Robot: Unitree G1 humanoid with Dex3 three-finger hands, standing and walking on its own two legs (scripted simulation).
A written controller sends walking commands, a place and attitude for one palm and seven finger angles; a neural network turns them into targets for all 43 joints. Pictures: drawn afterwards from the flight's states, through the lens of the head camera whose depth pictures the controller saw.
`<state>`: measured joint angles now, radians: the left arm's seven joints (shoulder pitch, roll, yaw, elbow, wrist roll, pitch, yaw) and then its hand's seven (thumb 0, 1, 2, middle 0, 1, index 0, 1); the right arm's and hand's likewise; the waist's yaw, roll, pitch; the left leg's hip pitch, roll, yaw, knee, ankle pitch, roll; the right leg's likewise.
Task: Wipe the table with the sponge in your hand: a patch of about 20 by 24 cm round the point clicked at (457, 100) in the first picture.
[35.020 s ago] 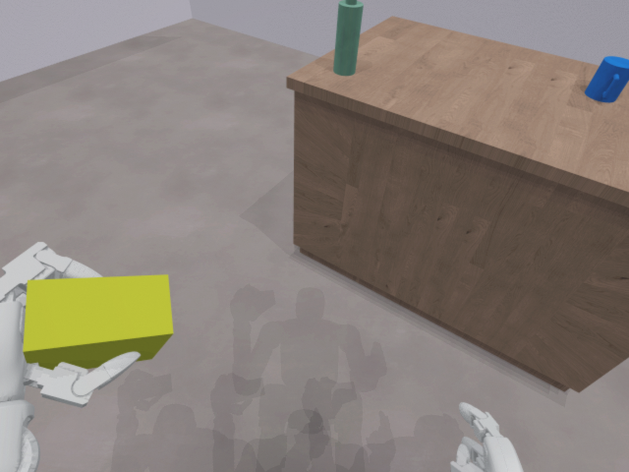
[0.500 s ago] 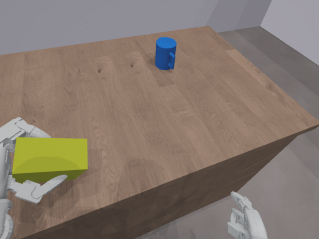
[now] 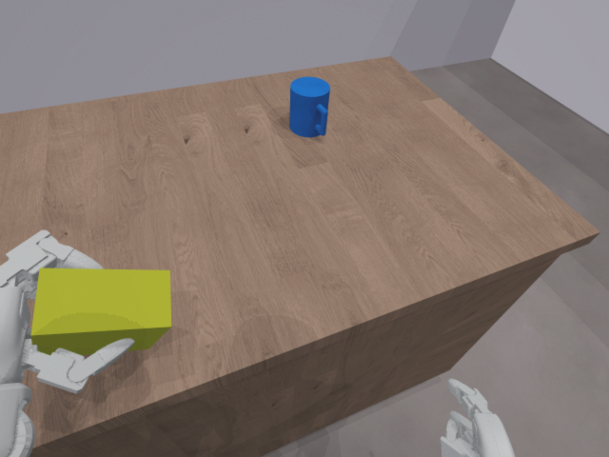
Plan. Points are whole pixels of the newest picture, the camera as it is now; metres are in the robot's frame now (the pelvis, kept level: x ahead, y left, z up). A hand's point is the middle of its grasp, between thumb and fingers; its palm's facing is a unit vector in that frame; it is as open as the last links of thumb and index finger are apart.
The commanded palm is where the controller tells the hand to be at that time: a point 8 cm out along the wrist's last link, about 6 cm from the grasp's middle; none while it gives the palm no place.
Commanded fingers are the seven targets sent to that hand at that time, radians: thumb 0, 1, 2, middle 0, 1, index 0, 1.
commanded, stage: come to a stop and stand still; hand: left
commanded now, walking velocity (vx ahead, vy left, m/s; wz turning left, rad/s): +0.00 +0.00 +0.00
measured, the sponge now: (120, 314) +0.23 +0.22 +0.12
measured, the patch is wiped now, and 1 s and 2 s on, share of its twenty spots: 0.00 0.00 0.00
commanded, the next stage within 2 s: look again from close up in 0.58 s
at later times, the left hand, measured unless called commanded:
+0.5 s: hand (34, 283) +0.23 +0.29 +0.16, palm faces +0.45 -0.82 -0.34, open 9.9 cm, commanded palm +0.17 +0.30 +0.17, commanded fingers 0.00 0.10 1.30 -1.20 -1.60 -1.20 -1.60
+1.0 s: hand (54, 297) +0.22 +0.27 +0.15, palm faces +0.40 -0.84 -0.37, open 9.9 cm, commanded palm +0.17 +0.30 +0.17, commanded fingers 0.00 0.10 1.30 -1.20 -1.60 -1.20 -1.60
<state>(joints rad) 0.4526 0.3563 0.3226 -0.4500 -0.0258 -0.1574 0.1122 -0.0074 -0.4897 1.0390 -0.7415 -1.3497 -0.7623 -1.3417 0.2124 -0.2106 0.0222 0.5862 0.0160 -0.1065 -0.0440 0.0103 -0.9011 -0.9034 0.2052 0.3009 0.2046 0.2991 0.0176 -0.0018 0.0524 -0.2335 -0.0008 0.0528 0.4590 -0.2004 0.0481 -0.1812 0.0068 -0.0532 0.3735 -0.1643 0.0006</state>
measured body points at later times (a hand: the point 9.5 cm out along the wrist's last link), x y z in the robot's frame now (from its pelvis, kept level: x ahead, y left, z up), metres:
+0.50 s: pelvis +0.01 +0.02 +0.00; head +0.04 +0.06 +0.44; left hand +0.20 +0.33 +0.18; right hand +0.20 -0.19 -0.07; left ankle +0.03 +0.08 -0.74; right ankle +0.02 -0.12 -0.74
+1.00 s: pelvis +0.01 +0.02 +0.00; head +0.04 +0.04 +0.45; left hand +0.20 +0.31 +0.17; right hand +0.19 -0.20 -0.08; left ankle +0.03 +0.08 -0.74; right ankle +0.02 -0.12 -0.74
